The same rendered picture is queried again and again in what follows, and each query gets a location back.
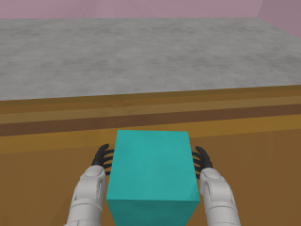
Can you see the left robot hand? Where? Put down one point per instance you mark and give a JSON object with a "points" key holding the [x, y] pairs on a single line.
{"points": [[100, 159]]}

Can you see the right robot hand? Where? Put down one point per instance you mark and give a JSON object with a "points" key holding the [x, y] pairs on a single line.
{"points": [[204, 161]]}

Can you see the robot right forearm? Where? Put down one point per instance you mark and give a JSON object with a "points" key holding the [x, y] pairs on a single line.
{"points": [[219, 203]]}

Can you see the carton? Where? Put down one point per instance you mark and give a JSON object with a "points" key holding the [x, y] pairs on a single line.
{"points": [[152, 180]]}

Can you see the robot left forearm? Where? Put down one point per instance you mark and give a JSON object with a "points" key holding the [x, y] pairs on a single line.
{"points": [[87, 199]]}

